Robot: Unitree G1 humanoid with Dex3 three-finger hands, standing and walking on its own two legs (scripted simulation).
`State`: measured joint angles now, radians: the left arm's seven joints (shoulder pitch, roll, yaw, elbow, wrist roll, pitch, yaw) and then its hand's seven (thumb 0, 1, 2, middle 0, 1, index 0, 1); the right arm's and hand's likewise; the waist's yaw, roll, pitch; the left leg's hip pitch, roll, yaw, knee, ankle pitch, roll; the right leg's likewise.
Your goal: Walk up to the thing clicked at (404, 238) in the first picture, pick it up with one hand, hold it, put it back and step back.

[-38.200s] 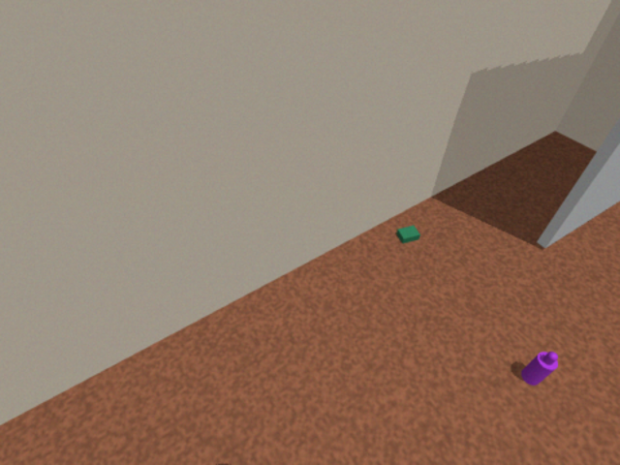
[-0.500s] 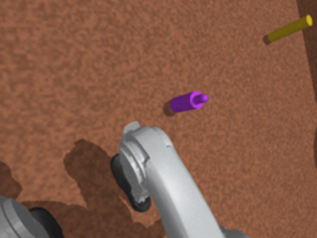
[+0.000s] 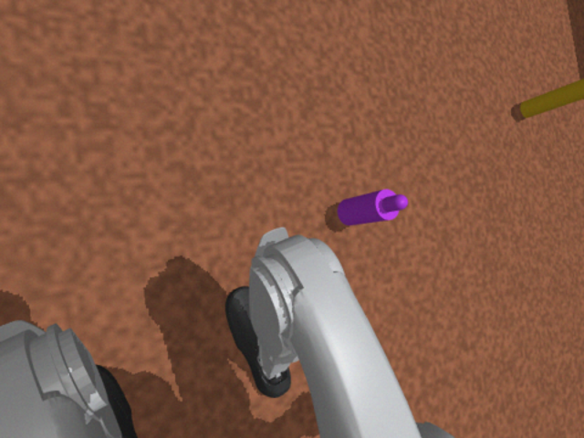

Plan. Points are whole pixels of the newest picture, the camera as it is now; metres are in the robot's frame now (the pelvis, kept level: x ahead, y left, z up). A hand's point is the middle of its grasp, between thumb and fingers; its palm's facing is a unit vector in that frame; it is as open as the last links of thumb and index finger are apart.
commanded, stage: rest palm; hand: left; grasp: from above
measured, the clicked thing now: out of the picture +0.49 +0.31 -0.31
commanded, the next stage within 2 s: close in 1.20 s
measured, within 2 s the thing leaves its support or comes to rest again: neither
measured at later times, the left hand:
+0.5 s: hand out of the picture +0.47 +0.28 -0.27, palm faces -0.05 -0.43 -0.90, open 14.0 cm
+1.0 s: hand out of the picture +0.47 +0.31 -0.28, palm faces -0.05 -0.45 -0.89, open 13.9 cm
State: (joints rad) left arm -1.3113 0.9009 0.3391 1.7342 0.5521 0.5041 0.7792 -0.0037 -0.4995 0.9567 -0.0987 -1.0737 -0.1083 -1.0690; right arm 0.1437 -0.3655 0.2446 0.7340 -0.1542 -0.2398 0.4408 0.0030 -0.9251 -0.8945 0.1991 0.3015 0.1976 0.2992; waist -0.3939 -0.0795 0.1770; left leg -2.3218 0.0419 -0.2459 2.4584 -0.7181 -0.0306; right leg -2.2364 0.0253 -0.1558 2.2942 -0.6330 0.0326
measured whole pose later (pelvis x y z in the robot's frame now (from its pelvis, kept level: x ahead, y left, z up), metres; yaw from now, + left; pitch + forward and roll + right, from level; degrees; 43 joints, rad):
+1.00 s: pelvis +0.01 +0.00 -0.01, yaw -2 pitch +30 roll -15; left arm -1.39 1.05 0.30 1.82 0.50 0.40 0.85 0.00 -0.53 1.07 -0.11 -1.01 -0.08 -1.05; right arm 0.08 -0.43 0.37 0.66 -0.21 -0.26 0.45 0.00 -0.92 -0.90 0.20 0.30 0.20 0.30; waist -0.48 -0.14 0.28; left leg -2.32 0.03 -0.31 2.53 -0.75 -0.04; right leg -2.21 0.03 -0.20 2.32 -0.66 0.04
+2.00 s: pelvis +0.01 +0.00 +0.00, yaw -3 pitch +30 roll -16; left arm -1.37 1.08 0.28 1.79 0.53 0.39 0.85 0.00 -0.25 0.94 -0.33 -0.80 -0.29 -0.85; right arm 0.09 -0.45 0.41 0.63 -0.21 -0.27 0.44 0.00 -0.89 -0.89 0.20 0.30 0.20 0.30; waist -0.50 -0.16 0.31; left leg -2.31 0.03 -0.32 2.51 -0.76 -0.04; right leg -2.20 0.04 -0.22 2.30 -0.65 0.04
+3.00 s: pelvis +0.00 +0.00 +0.00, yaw -3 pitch +29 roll -16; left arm -1.36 1.07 0.29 1.80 0.50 0.38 0.86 0.00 0.11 0.74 -0.63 -0.57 -0.62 -0.62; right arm 0.10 -0.45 0.41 0.62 -0.22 -0.29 0.44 0.00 -0.89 -0.89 0.20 0.30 0.20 0.30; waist -0.50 -0.16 0.32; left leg -2.29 0.03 -0.32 2.51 -0.76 -0.04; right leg -2.18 0.04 -0.21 2.30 -0.65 0.04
